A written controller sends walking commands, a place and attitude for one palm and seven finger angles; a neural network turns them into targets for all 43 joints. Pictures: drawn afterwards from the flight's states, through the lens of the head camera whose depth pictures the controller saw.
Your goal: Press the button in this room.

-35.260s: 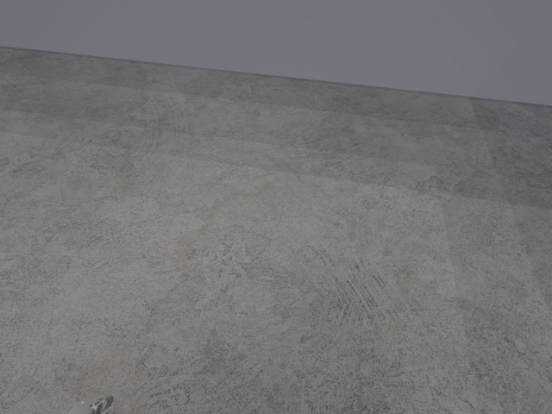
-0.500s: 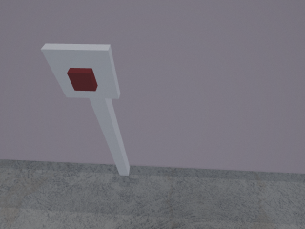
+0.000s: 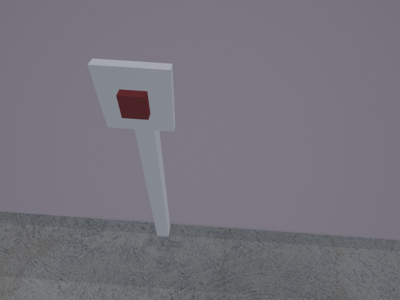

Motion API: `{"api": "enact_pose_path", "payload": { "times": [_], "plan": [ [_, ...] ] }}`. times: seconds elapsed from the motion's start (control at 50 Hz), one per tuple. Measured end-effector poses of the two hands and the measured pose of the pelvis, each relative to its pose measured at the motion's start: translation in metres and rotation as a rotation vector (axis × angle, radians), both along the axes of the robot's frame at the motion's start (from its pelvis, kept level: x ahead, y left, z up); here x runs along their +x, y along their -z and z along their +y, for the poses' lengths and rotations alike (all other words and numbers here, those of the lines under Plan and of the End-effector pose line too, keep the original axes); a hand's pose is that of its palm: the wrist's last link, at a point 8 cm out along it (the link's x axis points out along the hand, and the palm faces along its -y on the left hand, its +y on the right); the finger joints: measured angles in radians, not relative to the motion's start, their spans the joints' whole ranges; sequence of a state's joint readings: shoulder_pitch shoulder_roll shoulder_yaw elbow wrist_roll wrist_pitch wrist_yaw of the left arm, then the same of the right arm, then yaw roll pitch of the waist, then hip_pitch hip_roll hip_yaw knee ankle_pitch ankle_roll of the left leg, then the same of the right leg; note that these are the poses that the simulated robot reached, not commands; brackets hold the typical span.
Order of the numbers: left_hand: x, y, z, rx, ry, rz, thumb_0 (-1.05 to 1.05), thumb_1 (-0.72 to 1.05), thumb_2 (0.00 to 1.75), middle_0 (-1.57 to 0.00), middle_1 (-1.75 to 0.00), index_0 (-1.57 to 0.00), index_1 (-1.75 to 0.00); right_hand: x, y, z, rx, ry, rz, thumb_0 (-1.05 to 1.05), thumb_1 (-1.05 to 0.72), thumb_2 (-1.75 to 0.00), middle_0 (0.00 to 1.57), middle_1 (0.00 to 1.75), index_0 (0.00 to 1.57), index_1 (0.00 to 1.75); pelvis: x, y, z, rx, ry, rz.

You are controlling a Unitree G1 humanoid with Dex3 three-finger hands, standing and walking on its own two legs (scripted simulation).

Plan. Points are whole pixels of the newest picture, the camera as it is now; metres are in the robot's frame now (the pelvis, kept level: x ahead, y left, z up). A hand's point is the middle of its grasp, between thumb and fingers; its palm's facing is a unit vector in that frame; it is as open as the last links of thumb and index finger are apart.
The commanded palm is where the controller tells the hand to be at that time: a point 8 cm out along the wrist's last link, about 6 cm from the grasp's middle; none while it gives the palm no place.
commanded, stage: shuffle to correct the standing spot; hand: left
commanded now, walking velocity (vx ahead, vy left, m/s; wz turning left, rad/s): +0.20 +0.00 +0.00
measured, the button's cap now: (134, 104) +0.53 +0.20 +0.11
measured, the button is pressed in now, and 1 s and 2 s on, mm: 0 0 0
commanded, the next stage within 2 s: come to a stop and stand still in 0.04 s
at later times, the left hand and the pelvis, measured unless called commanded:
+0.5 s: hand out of the picture +0.03 +0.15 -0.18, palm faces +0.01 -0.99 -0.16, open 7.3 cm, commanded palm none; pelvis +0.04 -0.01 +0.00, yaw -1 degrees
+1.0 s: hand out of the picture +0.02 +0.16 -0.17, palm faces +0.01 -0.98 -0.20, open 7.3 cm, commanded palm none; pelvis +0.00 -0.02 +0.00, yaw +0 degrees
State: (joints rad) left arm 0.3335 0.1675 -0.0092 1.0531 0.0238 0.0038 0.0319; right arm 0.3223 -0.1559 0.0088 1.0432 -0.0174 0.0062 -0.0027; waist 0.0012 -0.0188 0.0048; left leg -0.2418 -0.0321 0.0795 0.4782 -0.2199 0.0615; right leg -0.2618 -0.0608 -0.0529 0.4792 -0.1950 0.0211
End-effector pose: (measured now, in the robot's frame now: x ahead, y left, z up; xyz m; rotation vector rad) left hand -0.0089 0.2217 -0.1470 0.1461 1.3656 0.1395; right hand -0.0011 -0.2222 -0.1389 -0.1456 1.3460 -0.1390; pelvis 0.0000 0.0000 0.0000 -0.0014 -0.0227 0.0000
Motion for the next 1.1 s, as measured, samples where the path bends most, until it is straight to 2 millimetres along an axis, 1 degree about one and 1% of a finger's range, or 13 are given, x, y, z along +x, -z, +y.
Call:
{"api": "enact_pose_path", "payload": {
  "times": [0.12,0.24,0.32,0.4,0.46,0.62,0.74,0.8,0.88,1.1],
  "plan": [
    [-0.008,0.001,-0.006,-0.018,-0.008,0.040,0.01,0.91,0.90,-0.20,-0.30,-0.20,-0.30,-0.003,0.002,0.003,0.009,0.007,0.031,0.00,-0.91,-0.89,0.20,0.30,0.20,0.30,0.009,0.000,0.000,-0.006,0.001,0.003],
    [-0.008,0.006,-0.015,-0.035,-0.034,0.067,0.01,0.91,0.90,-0.20,-0.30,-0.20,-0.30,0.007,0.005,0.001,0.005,0.011,0.044,0.00,-0.91,-0.89,0.20,0.30,0.20,0.30,0.024,0.003,-0.002,-0.002,0.002,0.001],
    [0.001,0.005,-0.023,-0.045,-0.033,0.086,0.01,0.91,0.90,-0.20,-0.30,-0.20,-0.30,0.021,0.004,0.003,0.007,0.016,0.035,0.00,-0.91,-0.89,0.20,0.30,0.20,0.30,0.035,0.002,-0.004,-0.003,0.005,0.005],
    [0.016,0.003,-0.029,-0.051,-0.025,0.076,0.01,0.91,0.90,-0.20,-0.30,-0.20,-0.30,0.032,0.003,0.002,-0.004,0.019,0.034,0.01,-0.92,-0.89,0.20,0.30,0.20,0.30,0.039,-0.001,-0.005,-0.001,0.007,0.009],
    [0.029,0.003,-0.029,-0.042,-0.012,0.058,0.01,0.91,0.90,-0.20,-0.30,-0.20,-0.30,0.037,0.002,-0.003,-0.014,0.028,0.028,0.02,-0.93,-0.89,0.20,0.30,0.20,0.30,0.039,-0.001,-0.007,0.003,0.011,0.011],
    [0.049,0.001,-0.011,0.018,0.014,-0.009,0.02,0.92,0.90,-0.20,-0.30,-0.20,-0.30,0.044,0.003,-0.016,-0.024,0.036,-0.018,0.01,-0.92,-0.89,0.20,0.30,0.20,0.30,0.025,0.002,-0.012,0.008,0.020,0.002],
    [0.058,-0.004,-0.007,0.034,0.027,-0.078,0.01,0.92,0.90,-0.20,-0.30,-0.20,-0.30,0.042,0.003,-0.020,-0.015,0.023,-0.050,0.01,-0.92,-0.89,0.20,0.30,0.20,0.30,0.014,0.002,-0.014,0.008,0.017,-0.006],
    [0.056,-0.007,-0.009,0.031,0.030,-0.094,0.01,0.92,0.90,-0.20,-0.30,-0.20,-0.30,0.037,0.002,-0.020,-0.010,0.016,-0.054,0.01,-0.92,-0.89,0.20,0.30,0.20,0.30,0.009,0.001,-0.014,0.007,0.015,-0.007],
    [0.047,-0.008,-0.010,0.028,0.030,-0.088,0.01,0.92,0.90,-0.20,-0.30,-0.20,-0.30,0.027,0.002,-0.020,-0.003,0.011,-0.040,0.01,-0.92,-0.89,0.20,0.30,0.20,0.30,0.005,-0.001,-0.016,0.007,0.012,-0.005],
    [0.002,-0.004,-0.024,-0.007,-0.003,0.022,0.01,0.92,0.90,-0.20,-0.30,-0.20,-0.30,-0.008,0.002,-0.014,0.018,0.013,0.058,0.00,-0.91,-0.89,0.20,0.30,0.20,0.30,0.003,-0.003,-0.019,0.005,0.003,0.007]
  ]
}}
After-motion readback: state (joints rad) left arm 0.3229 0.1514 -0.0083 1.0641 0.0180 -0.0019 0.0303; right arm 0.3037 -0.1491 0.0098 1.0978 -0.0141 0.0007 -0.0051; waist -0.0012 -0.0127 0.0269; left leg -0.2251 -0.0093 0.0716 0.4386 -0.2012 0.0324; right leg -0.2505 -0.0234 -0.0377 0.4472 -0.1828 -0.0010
